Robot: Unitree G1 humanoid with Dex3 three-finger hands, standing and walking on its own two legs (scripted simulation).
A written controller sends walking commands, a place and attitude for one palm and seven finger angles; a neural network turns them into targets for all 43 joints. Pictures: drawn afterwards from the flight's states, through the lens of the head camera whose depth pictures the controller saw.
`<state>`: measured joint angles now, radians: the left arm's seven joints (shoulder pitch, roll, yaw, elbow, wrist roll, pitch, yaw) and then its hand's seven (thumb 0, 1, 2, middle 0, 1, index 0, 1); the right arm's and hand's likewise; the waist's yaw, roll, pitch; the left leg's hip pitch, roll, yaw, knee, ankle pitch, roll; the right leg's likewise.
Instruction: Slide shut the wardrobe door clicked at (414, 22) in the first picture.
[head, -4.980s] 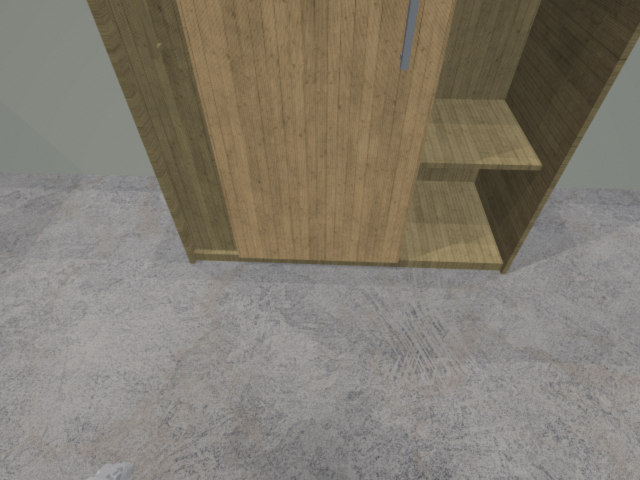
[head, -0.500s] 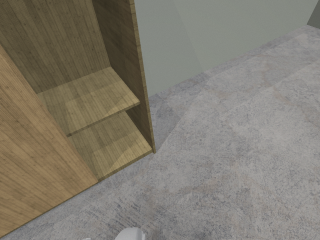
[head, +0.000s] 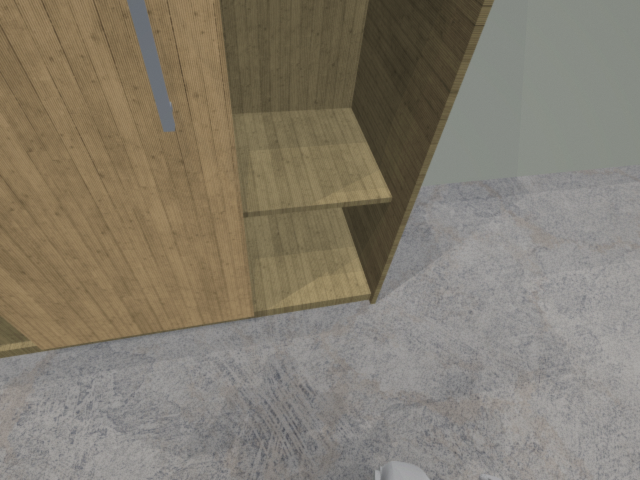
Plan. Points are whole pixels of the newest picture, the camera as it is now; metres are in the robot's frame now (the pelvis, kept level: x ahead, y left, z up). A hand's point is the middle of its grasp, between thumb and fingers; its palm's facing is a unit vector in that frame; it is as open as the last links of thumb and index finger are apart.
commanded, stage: turn to face it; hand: left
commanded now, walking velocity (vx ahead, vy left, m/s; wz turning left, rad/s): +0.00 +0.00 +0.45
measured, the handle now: (151, 48) +0.61 +0.31 +0.19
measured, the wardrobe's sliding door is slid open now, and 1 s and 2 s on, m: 0.42 0.42 0.42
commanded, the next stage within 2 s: take the last steps up to it in 0.38 s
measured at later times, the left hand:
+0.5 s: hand out of the picture +0.04 +0.15 -0.15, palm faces +0.24 -0.93 -0.27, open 7.4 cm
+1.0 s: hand out of the picture -0.05 +0.20 -0.18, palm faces +0.36 -0.92 -0.17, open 7.4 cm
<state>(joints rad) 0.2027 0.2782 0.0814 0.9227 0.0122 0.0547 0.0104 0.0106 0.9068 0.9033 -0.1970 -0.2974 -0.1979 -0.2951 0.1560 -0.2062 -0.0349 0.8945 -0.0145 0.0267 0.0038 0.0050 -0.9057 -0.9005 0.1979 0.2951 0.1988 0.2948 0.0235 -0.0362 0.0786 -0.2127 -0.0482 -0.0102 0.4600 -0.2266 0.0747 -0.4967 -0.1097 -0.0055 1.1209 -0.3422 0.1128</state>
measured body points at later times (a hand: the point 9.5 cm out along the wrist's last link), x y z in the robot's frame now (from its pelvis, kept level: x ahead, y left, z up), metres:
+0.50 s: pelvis -0.01 -0.05 +0.00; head +0.00 -0.08 +0.45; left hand +0.03 +0.20 -0.13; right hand +0.06 -0.30 -0.17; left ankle -0.06 +0.09 -0.66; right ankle +0.02 -0.14 -0.74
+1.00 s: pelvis +0.03 +0.03 +0.00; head +0.03 +0.05 +0.45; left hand -0.07 +0.25 -0.16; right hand +0.10 -0.19 -0.14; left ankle -0.06 +0.10 -0.74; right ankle +0.11 -0.09 -0.67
